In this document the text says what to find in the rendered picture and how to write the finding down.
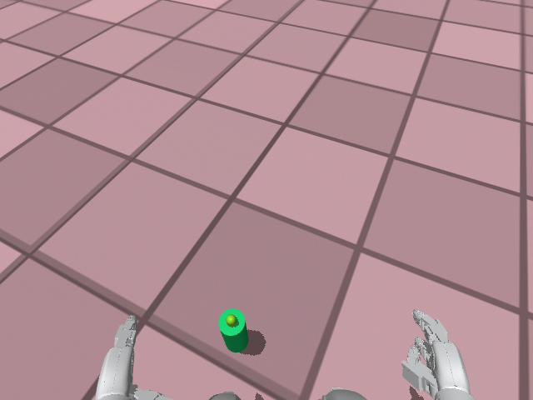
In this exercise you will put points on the right robot hand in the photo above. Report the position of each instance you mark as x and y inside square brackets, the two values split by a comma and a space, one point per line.
[444, 365]

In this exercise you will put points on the bottle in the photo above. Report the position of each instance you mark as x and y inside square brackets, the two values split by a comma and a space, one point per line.
[233, 327]

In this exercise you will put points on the left robot hand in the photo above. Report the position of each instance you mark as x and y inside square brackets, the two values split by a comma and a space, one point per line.
[116, 374]

